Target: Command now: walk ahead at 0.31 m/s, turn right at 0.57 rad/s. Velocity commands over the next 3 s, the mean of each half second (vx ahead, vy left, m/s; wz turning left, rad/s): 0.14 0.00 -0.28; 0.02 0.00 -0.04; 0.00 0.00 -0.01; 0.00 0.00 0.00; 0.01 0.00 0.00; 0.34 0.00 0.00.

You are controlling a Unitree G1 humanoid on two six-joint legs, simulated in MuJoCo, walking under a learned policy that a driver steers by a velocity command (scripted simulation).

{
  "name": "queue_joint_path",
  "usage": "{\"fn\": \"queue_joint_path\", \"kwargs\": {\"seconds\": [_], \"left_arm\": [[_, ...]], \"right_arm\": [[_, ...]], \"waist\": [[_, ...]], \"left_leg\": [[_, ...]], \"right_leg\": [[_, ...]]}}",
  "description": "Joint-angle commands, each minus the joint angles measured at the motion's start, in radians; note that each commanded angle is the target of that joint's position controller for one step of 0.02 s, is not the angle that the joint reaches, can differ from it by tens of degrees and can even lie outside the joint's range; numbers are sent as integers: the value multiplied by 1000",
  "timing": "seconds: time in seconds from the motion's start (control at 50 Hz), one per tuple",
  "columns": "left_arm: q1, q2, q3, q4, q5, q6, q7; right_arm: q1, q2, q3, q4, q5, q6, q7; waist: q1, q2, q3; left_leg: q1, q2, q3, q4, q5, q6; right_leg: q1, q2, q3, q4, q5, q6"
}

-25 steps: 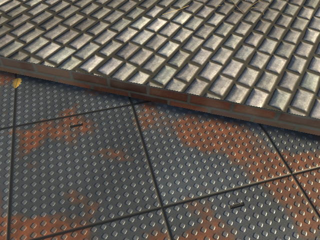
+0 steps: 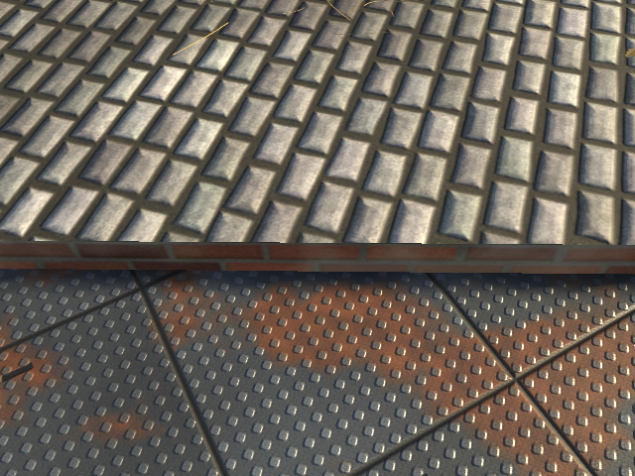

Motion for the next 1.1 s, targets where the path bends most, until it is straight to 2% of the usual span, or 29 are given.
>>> {"fn": "queue_joint_path", "kwargs": {"seconds": [0.02,0.06,0.12,0.18,0.2,0.22,0.24,0.26,0.28,0.3,0.32,0.34,0.36,0.38,0.4,0.42,0.46,0.48,0.5,0.52,0.54,0.56,0.58,0.6,0.66,0.8,0.94,1.1], "left_arm": [[-55,183,52,-85,-9,-5,26],[-31,177,51,-78,-16,13,37],[9,156,43,-57,-14,25,44],[-1,136,34,-53,-4,26,48],[-25,122,29,-57,-4,25,48],[-19,94,20,-70,5,19,47],[62,63,8,-74,17,10,46],[157,67,-2,-60,5,11,42],[146,143,14,-45,1,24,37],[68,160,22,-49,-8,46,41],[23,152,22,-50,-8,69,47],[3,140,21,-52,-3,87,50],[8,112,14,-48,-3,97,50],[15,82,4,-39,0,97,50],[49,65,-11,-12,39,102,26],[70,45,-14,0,30,101,18],[71,48,-16,22,20,96,12],[37,49,-9,15,0,88,25],[-12,64,-11,2,14,84,32],[-29,107,-6,-18,36,82,42],[-43,154,5,-15,35,81,47],[-49,106,-4,-7,35,70,43],[-64,70,-16,-3,40,58,41],[-73,63,-19,1,40,47,41],[-38,67,-18,16,23,20,40],[-2,61,-18,43,15,18,39],[-6,55,-17,78,12,18,35],[-5,54,-18,133,11,19,36]], "right_arm": [[19,-49,-10,-53,-12,9,-7],[-29,-40,-3,-61,-3,9,1],[-82,-57,-5,-76,5,8,17],[-58,-97,-22,-77,-7,-3,24],[-19,-96,-24,-67,-14,-11,24],[15,-130,-30,-67,-30,-20,17],[52,-171,-32,-77,-55,-19,10],[110,-128,-27,-51,-47,-1,11],[108,-76,-11,-52,-6,12,16],[73,-65,-7,-57,6,26,16],[28,-53,2,-62,2,39,17],[-24,-47,8,-69,-2,50,17],[-64,-61,6,-70,-9,62,18],[-83,-72,0,-68,-13,70,17],[36,-67,4,-14,-30,84,7],[56,-85,-3,4,-30,89,9],[25,-80,-3,3,-16,98,17],[-86,-68,2,-40,19,91,10],[-57,-47,8,-28,21,88,5],[-19,-37,13,-11,9,81,4],[18,-34,11,-7,-4,76,4],[-5,-33,12,1,-11,75,1],[-10,-28,11,7,-10,74,-2],[6,-22,11,22,-6,76,-7],[32,-32,7,51,-4,75,-11],[28,-38,4,110,5,82,-10],[14,-47,1,170,8,98,-23],[-4,-50,-2,232,10,109,-31]], "waist": [[-46,-62,-99],[-17,-98,-130],[16,-119,-143],[-4,-133,-140],[-35,-128,-144],[-41,-83,-192],[-13,61,-288],[-16,257,-400],[-26,161,-383],[-37,100,-305],[-32,64,-243],[-17,62,-184],[6,92,-143],[8,123,-125],[-16,106,-154],[-10,145,-168],[2,150,-172],[24,139,-158],[6,122,-140],[-12,51,-123],[-60,-67,-88],[-47,-110,-57],[-54,-121,-25],[-62,-130,-15],[-53,-78,-29],[-38,-26,-66],[-39,-21,-75],[-42,-28,-61]], "left_leg": [[81,-48,37,-185,162,-32],[140,-89,46,-331,313,-31],[170,-104,26,-442,388,-17],[189,-97,7,-524,331,32],[253,-93,20,-598,403,58],[389,-22,-27,-602,685,94],[628,146,-184,-527,1076,207],[776,318,-413,-547,1126,379],[732,312,-470,-582,853,379],[670,266,-424,-608,608,337],[577,223,-373,-648,430,301],[470,192,-330,-687,299,273],[370,139,-258,-723,214,239],[305,93,-194,-741,198,222],[316,73,-133,-748,321,208],[350,66,-119,-727,346,204],[357,63,-113,-702,279,183],[314,75,-127,-702,91,198],[265,54,-130,-709,-21,160],[215,29,-106,-678,-117,112],[247,-46,-22,-650,-127,68],[358,-70,19,-605,-42,36],[405,-73,23,-576,17,30],[424,-68,23,-563,49,37],[413,-58,7,-560,132,60],[443,-51,1,-540,279,57],[473,-46,-4,-532,326,57],[487,-48,-4,-545,312,55]], "right_leg": [[-24,-200,137,-73,622,-146],[-21,-172,120,-43,563,-104],[38,-201,177,0,434,-78],[127,-236,256,105,407,-64],[128,-211,252,164,396,-44],[92,-146,227,267,334,-4],[-59,-59,170,454,18,50],[-202,-3,129,664,-519,113],[-242,-45,151,743,-565,140],[-287,-71,135,792,-512,163],[-289,-94,110,777,-469,176],[-258,-121,97,715,-430,181],[-187,-134,65,600,-402,181],[-112,-124,21,501,-375,180],[-18,-63,-49,430,-375,147],[3,-63,-55,378,-327,132],[55,-66,-65,239,-196,110],[97,-124,-11,123,-58,106],[141,-124,-2,61,-30,89],[162,-197,80,39,-23,58],[39,-223,111,31,-191,18],[-101,-211,119,-25,-382,9],[-159,-196,114,-57,-429,28],[-171,-187,103,-57,-390,48],[-101,-173,78,-4,-204,69],[-22,-159,54,41,3,60],[8,-150,38,41,104,61],[17,-146,28,17,99,63]]}}
Next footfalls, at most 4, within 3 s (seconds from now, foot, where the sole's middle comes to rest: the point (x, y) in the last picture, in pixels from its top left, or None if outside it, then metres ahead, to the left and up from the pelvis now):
0.22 left None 0.29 0.12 -0.78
0.52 right None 0.18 -0.10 -0.78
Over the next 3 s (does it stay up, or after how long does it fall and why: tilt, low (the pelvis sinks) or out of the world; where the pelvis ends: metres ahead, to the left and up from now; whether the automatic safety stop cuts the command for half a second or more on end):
stays up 0.37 0.02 0.00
